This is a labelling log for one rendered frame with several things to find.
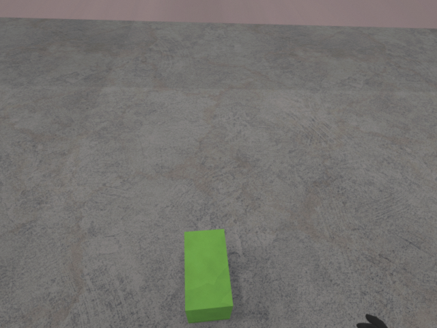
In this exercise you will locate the carton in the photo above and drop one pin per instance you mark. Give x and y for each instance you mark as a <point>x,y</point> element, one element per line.
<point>208,294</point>

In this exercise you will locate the right robot hand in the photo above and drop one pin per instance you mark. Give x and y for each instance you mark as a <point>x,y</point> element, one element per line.
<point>375,323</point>

